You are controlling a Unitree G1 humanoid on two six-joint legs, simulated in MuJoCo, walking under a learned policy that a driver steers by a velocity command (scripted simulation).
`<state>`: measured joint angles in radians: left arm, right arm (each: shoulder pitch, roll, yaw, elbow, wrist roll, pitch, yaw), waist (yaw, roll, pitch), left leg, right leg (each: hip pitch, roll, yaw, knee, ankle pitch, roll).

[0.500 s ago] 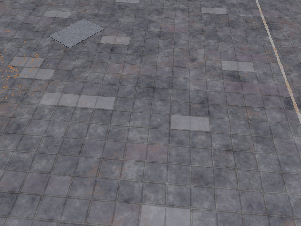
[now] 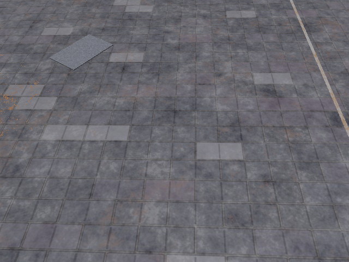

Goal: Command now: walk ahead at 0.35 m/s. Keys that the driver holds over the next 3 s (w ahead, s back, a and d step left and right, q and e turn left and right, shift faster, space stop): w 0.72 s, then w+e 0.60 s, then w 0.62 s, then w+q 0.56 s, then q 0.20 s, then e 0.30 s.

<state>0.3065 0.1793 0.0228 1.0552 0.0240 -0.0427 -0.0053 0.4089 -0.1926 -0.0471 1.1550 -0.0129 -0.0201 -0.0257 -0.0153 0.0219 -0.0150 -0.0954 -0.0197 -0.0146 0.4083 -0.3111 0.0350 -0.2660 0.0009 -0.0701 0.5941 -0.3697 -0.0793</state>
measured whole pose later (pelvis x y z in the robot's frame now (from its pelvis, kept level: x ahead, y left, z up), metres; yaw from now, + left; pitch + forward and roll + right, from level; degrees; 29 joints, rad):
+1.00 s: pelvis +0.51 -0.02 -0.01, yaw -6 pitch +1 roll +1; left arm 0.03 0.17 0.03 0.90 0.02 -0.04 -0.03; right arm 0.45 -0.17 -0.03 1.08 -0.03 -0.11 -0.03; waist -0.05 -0.01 0.06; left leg 0.15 -0.07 0.18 0.20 -0.37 0.06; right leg -0.55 -0.01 -0.11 0.60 -0.08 -0.12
